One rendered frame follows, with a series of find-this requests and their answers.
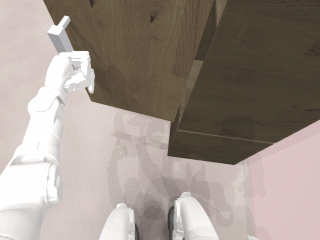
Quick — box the robot right thigh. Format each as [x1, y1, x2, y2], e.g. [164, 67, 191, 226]
[174, 197, 220, 240]

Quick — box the left robot hand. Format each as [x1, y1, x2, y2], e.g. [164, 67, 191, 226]
[44, 51, 95, 99]

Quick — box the robot left upper arm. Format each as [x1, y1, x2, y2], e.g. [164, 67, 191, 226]
[0, 162, 64, 240]

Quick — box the robot left shin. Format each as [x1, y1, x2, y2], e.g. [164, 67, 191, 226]
[116, 203, 135, 240]

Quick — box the robot left forearm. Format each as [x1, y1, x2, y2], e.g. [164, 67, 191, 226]
[0, 87, 67, 181]

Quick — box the handle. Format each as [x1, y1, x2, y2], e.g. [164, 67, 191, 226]
[47, 16, 81, 70]

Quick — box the cupboard door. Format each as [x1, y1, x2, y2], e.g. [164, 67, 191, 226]
[43, 0, 214, 122]

